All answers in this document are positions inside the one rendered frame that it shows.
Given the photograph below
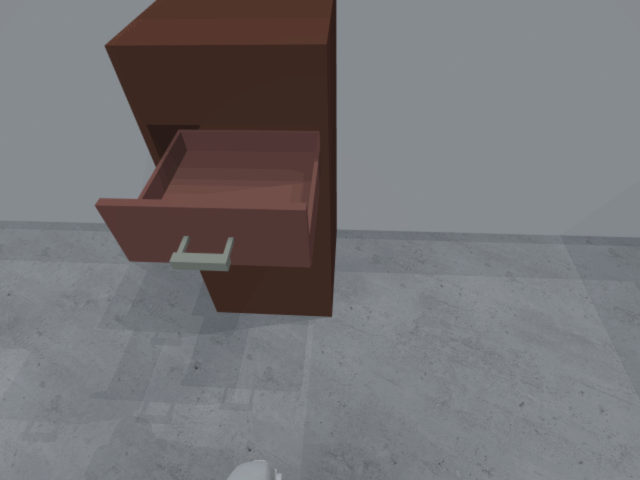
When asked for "handle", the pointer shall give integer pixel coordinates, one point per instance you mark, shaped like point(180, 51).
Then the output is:
point(201, 261)

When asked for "cabinet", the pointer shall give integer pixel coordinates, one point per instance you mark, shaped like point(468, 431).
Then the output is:
point(242, 65)

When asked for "drawer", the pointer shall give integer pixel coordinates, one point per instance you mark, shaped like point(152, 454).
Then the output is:
point(259, 186)

